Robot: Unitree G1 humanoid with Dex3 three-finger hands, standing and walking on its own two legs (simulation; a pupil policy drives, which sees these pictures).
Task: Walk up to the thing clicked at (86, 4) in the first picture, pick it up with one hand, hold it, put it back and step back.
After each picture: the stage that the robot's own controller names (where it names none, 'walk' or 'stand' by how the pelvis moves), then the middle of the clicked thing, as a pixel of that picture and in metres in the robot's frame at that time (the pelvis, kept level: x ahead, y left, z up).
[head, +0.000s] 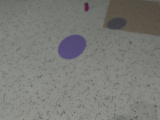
stand; (86, 7) +2.23 -0.07 -0.72
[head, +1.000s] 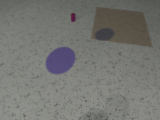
walk; (73, 17) +2.10 +0.06 -0.72
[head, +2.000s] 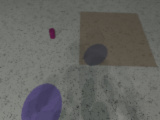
walk; (52, 33) +1.41 +0.28 -0.72
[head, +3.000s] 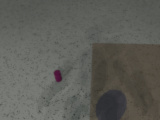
walk; (57, 76) +0.90 +0.26 -0.70
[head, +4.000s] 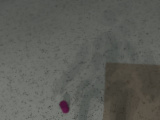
walk; (64, 107) +0.57 +0.26 -0.71
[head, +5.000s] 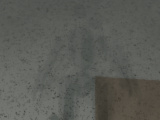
stand; out of the picture +0.37 +0.23 -0.70
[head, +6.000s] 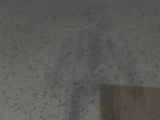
stand; out of the picture +0.34 +0.22 -0.72
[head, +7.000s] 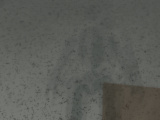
stand; out of the picture +0.35 +0.21 -0.73
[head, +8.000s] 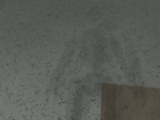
stand; out of the picture +0.36 +0.23 -0.73
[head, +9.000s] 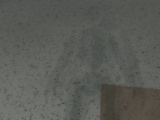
stand; out of the picture +0.35 +0.22 -0.73
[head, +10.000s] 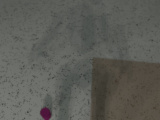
go down; (46, 113) +0.38 +0.23 -0.66
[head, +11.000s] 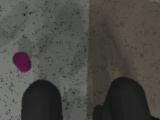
go down; (22, 62) +0.44 +0.25 -0.30
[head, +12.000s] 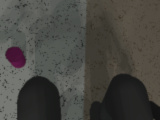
close in; (16, 58) +0.44 +0.26 -0.28
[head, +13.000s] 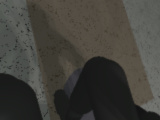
close in; out of the picture +0.42 +0.30 -0.22
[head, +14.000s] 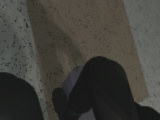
close; out of the picture +0.41 +0.29 -0.23
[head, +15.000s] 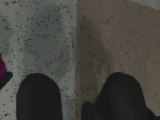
lift; out of the picture +0.33 +0.28 -0.13
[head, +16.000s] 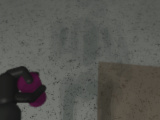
hold; (33, 90) +0.32 +0.18 +0.01
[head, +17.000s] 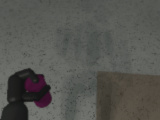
hold; (39, 91) +0.33 +0.17 -0.01
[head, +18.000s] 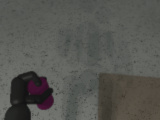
hold; (41, 94) +0.32 +0.17 -0.02
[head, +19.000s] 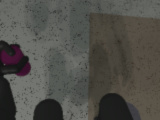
crouch; (17, 62) +0.42 +0.22 -0.09
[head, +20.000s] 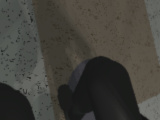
lower; out of the picture +0.43 +0.29 -0.23
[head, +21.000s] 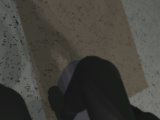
lower; out of the picture +0.42 +0.30 -0.23
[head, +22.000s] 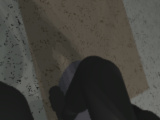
lower; out of the picture +0.43 +0.30 -0.23
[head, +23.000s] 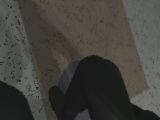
lower; out of the picture +0.43 +0.30 -0.23
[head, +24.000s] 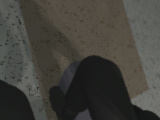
loosen; out of the picture +0.42 +0.30 -0.23
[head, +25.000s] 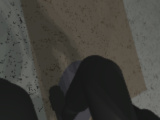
withdraw; out of the picture +0.42 +0.28 -0.23
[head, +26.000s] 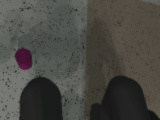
walk; (24, 59) +0.44 +0.24 -0.29
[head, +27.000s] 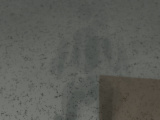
stand; out of the picture +0.36 +0.19 -0.65
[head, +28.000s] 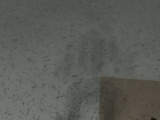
stand; out of the picture +0.38 +0.21 -0.67
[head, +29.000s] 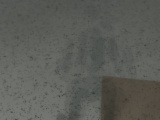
stand; out of the picture +0.37 +0.20 -0.67
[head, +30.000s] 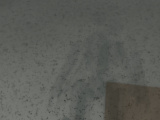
walk; out of the picture +0.39 +0.19 -0.72
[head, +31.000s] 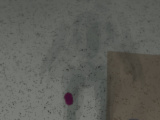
walk; (68, 99) +0.51 +0.13 -0.70
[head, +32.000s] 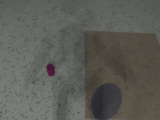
walk; (50, 70) +0.77 +0.26 -0.70
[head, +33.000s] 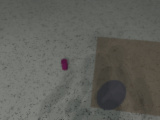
stand; (64, 64) +1.03 +0.23 -0.70
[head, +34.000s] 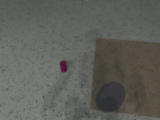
stand; (63, 66) +1.01 +0.21 -0.73
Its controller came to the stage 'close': yes
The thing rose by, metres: 0.71
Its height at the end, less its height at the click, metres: +0.00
